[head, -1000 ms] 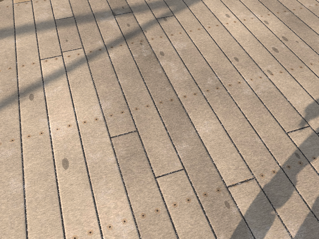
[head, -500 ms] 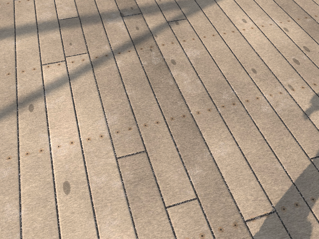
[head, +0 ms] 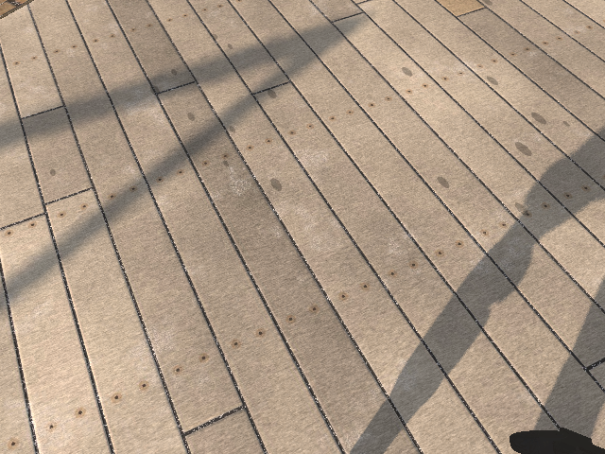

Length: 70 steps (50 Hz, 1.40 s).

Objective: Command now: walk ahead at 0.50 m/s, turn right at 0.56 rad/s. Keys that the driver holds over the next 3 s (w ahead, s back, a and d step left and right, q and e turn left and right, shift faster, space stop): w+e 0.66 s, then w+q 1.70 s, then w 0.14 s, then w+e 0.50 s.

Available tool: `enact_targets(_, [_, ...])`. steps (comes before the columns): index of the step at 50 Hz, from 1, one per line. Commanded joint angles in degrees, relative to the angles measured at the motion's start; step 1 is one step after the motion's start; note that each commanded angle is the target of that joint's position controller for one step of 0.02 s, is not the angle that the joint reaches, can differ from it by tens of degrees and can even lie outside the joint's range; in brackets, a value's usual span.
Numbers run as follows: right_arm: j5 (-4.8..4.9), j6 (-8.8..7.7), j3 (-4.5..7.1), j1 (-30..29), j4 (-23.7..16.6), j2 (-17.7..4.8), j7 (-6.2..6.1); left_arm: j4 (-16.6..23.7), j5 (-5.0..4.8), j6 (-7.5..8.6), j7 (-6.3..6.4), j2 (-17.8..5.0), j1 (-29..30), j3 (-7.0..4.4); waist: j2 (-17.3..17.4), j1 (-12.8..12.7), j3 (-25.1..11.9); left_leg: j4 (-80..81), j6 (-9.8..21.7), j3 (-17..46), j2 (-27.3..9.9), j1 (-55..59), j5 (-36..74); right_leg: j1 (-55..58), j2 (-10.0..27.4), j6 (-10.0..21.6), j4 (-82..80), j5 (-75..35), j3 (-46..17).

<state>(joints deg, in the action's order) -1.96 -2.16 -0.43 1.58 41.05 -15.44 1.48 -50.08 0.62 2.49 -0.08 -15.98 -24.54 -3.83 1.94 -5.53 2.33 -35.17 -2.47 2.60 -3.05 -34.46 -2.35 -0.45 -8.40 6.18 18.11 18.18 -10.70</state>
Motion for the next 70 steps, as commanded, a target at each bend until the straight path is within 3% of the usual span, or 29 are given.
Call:
enact_targets(1, [0.41,-1.68,1.85,-0.5,-4.2,-6.9,-0.48,3.5,0.45,0.45,0.85,-10.9,1.1,-2.6,-6.8,3.7,-1.4,5.4,1.8,-0.8,3.3,10.6,-4.4,-3.1,14.8,3.5,3.5,-34.1,-11.3])
enact_targets(2, [0.47,-2.05,2.53,5.4,-2.4,-8.4,-1.04,4.0,0.45,0.7,0.62,-11.3,2.5,-2.66,-6.3,6.4,-4.1,7.1,2.9,-1.3,4.8,18.7,-6.6,-4.4,13.4,2.4,9.1,-38.4,-11.1])
enact_targets(3, [0.01,-2.85,3.36,13.0,-0.7,-10.4,-1.81,4.0,-0.14,1.17,0.03,-10.6,3.2,-2.39,-3.1,10.4,-8.5,10.4,4.7,0.7,2.0,30.0,-5.9,-8.0,9.8,1.0,20.1,-36.4,-8.1])
enact_targets(4, [-1.38,-3.15,4.42,22.7,-0.4,-14.6,-2.96,5.9,-0.82,1.81,-0.29,-5.7,2.4,-1.01,3.7,13.3,-17.8,12.0,7.6,14.5,-12.3,43.2,-19.7,-14.7,6.5,-0.1,36.1,-19.7,-3.0])
enact_targets(5, [-1.69,-2.1,5.47,20.1,-0.8,-18.7,-3.04,7.6,-1.93,1.48,-0.35,-2.5,-4.2,-0.34,17.2,8.1,-20.6,19.3,13.5,40.6,-23.7,51.5,-24.0,-32.1,-1.4,-1.6,48.2,15.1,3.3])
enact_targets(6, [-0.81,-1.44,5.03,16.7,-1.1,-13.3,-2.65,5.3,0.12,0.35,0.3,-7.3,-3.2,-0.78,7.5,7.0,-14.0,19.1,13.8,40.1,-22.0,45.2,-29.3,-36.9,4.9,-1.1,53.5,10.7,3.5])
enact_targets(7, [-0.29,-1.43,3.82,13.7,-1.8,-8.2,-2.36,5.3,0.53,0.04,-0.22,-7.9,1.1,-1.05,1.1,7.1,-7.6,19.8,12.5,30.0,-18.8,38.1,-25.5,-36.2,6.8,-1.3,52.7,4.8,4.1])
enact_targets(9, [-0.33,-1.82,3.1,12.6,-0.8,-5.7,-2.22,5.9,1.01,-0.61,-1.29,-6.2,4.5,-0.9,2.0,6.2,-3.0,21.9,10.4,15.8,-13.7,30.8,-10.6,-33.9,9.7,-2.4,49.2,0.7,5.3])
enact_targets(14, [1.02,-3.84,3.59,16.1,2.0,-5.9,-1.51,8.1,1.38,-2.6,-3.1,-4.1,9.0,-0.29,3.9,5.2,-2.0,24.6,10.8,3.2,-12.0,29.7,6.3,-37.1,11.1,-3.7,48.0,-4.4,7.1])
enact_targets(21, [0.89,-3.54,4.03,19.2,4.9,-6.4,-1.56,13.0,1.23,-2.01,-4.63,-1.5,22.8,1.49,3.2,7.6,1.7,26.0,9.8,-9.0,-9.8,30.8,11.2,-37.3,11.6,-3.9,28.3,-17.0,12.5])
enact_targets(25, [0.83,-2.7,4.51,22.5,6.9,-8.0,-2.2,15.1,1.74,-1.99,-4.85,-1.9,27.3,1.76,2.9,8.5,2.6,22.9,8.7,-12.2,-11.9,36.7,19.1,-34.3,10.2,-1.0,19.9,-12.4,16.5])
enact_targets(28, [0.59,-1.41,4.98,23.1,7.9,-10.5,-2.83,13.9,2.17,-1.87,-3.9,-3.5,21.6,0.9,4.2,5.3,-2.0,8.6,7.8,-15.4,-12.4,40.0,43.6,-24.4,4.6,2.7,16.9,-3.7,19.4])
enact_targets(30, [0.66,-0.71,4.95,22.0,6.6,-10.9,-2.84,8.6,2.85,-1.09,-2.46,-7.5,4.5,-1.34,0.2,-2.4,-11.8,-16.7,5.8,-16.8,-10.9,28.5,32.2,-1.1,4.4,6.8,10.8,-3.1,13.9])
enact_targets(31, [0.97,-1.02,3.44,24.6,2.9,-4.1,-1.8,8.8,2.66,-1.33,-1.42,-14.1,2.7,-3.07,-12.6,0.4,-18.2,-36.3,2.8,-16.4,-4.2,5.7,-13.5,17.5,22.3,12.8,9.2,2.5,-12.3])
enact_targets(32, [0.6,-1.38,4.2,19.4,0.0,-7.5,-1.42,10.5,0.67,-1.94,-1.01,-16.1,1.2,-3.67,-11.4,-1.5,-22.4,-47.3,1.2,-5.7,4.0,-6.1,-30.1,21.6,29.2,18.0,0.1,-2.1,-35.5])
enact_targets(33, [0.58,-1.73,4.33,13.3,-1.4,-8.2,-1.24,9.0,0.17,-2.26,-0.42,-14.5,2.4,-3.43,-5.4,-1.5,-13.7,-46.3,1.8,-1.0,0.0,-11.7,-23.3,17.2,26.7,16.0,-0.8,-7.9,-24.6])
enact_targets(34, [1.25,-2.31,3.58,14.7,-0.5,-6.6,-1.16,8.3,-0.1,-1.96,0.05,-10.5,5.4,-2.37,-3.5,1.5,-7.3,-40.9,2.3,-2.0,-2.5,-9.1,-18.0,8.2,25.2,13.7,-1.3,-15.5,-15.9])
enact_targets(37, [-0.41,-0.01,3.16,21.1,3.7,-4.8,-0.69,7.7,0.0,0.15,-0.03,-4.3,10.6,-0.04,-2.9,7.7,-4.1,-31.0,1.9,-2.3,-5.1,4.5,-15.7,-6.7,18.5,8.3,-4.6,-29.3,-2.5])
enact_targets(45, [0.95,1.23,3.77,10.1,2.2,-3.7,0.58,2.7,0.22,2.52,-0.34,-5.3,3.5,0.07,-4.4,4.2,1.6,-18.4,3.0,-0.1,-2.2,-5.6,-1.0,-2.9,17.1,3.0,-11.2,-28.0,7.4])
enact_targets(52, [0.16,0.39,2.52,0.6,-0.7,-1.6,1.45,-0.9,0.55,2.96,1.3,-4.3,0.0,1.18,-4.3,1.7,4.2,-2.7,5.5,-6.4,1.1,-5.0,2.5,6.1,19.2,1.0,-9.7,-40.3,14.4])
enact_targets(55, [0.21,0.4,2.79,3.9,-0.5,-2.5,1.19,-1.9,0.97,2.67,2.2,-6.6,0.6,1.01,-6.7,4.2,0.8,0.4,8.9,-10.7,5.6,2.8,-5.2,10.1,20.2,-0.6,0.2,-65.6,17.1])
enact_targets(57, [-0.07,0.06,3.93,14.8,2.5,-5.0,0.64,-1.7,1.46,1.94,2.59,-8.5,2.2,0.52,-7.9,9.2,-5.2,2.6,11.9,-10.4,8.6,14.3,-9.8,8.9,20.8,-0.9,16.2,-72.8,18.0])
enact_targets(58, [-0.75,-0.4,5.0,23.4,5.0,-6.9,0.24,-0.8,1.1,1.75,2.48,-9.1,4.0,0.44,-6.1,13.7,-9.4,7.4,14.3,-7.0,7.6,26.7,-7.9,1.6,19.6,-1.2,29.6,-62.5,19.6])
enact_targets(59, [-1.11,-0.07,7.1,29.5,5.8,-13.4,-0.71,2.2,0.22,2.4,1.95,-6.3,4.0,1.31,2.6,15.4,-15.2,8.3,20.4,11.7,-6.0,42.1,-9.9,-15.0,14.0,-2.7,51.0,-35.4,21.5])
enact_targets(60, [0.45,0.44,7.7,25.6,5.0,-15.5,-0.67,4.4,0.04,2.94,0.91,-4.4,3.0,1.31,11.8,10.5,-18.7,14.7,28.6,40.5,-16.9,52.4,-0.6,-35.3,2.1,-4.5,67.0,11.3,13.5])
enact_targets(61, [2.21,0.69,7.61,23.0,5.1,-13.7,-0.47,5.0,1.27,3.37,0.5,-5.8,7.0,1.38,1.5,10.9,-13.5,16.2,27.2,33.9,-14.9,48.4,-3.0,-40.4,7.4,-3.6,66.7,6.4,5.6])
enact_targets(63, [1.7,0.88,6.1,17.6,4.6,-7.8,-0.73,6.0,0.62,4.03,0.07,-5.4,9.2,1.56,-4.8,7.0,-2.1,20.3,22.4,23.0,-11.0,32.6,0.5,-38.3,11.7,-4.2,57.0,0.6,7.1])
enact_targets(66, [1.92,-0.39,5.49,16.0,4.6,-6.8,-0.96,6.4,2.49,0.83,-0.28,-3.8,7.6,2.03,-2.3,3.8,-1.0,22.4,20.0,15.0,-5.1,23.2,8.9,-31.9,13.3,-7.1,48.9,0.1,8.5])
enact_targets(70, [2.03,-1.06,6.2,19.0,5.2,-9.2,-0.98,9.7,2.27,-0.18,-0.66,-3.1,14.8,2.34,-0.1,5.3,0.0,23.9,18.3,12.6,-1.9,21.7,10.1,-34.4,13.6,-9.6,36.9,-7.6,10.8])
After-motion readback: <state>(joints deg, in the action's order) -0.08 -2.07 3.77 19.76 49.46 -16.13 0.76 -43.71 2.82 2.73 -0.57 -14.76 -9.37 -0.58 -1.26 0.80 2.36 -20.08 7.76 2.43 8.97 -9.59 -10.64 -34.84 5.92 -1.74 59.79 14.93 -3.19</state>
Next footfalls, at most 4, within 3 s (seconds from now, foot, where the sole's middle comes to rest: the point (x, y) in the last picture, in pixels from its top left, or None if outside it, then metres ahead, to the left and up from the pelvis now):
0.06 left None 0.22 0.13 -0.77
0.60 right None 0.44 -0.14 -0.77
1.16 left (406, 323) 0.78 -0.12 -0.77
1.66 right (484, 239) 1.05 -0.34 -0.77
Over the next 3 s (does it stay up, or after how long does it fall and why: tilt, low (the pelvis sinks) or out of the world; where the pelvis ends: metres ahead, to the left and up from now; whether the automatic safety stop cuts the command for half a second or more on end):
stays up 1.57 -0.02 0.01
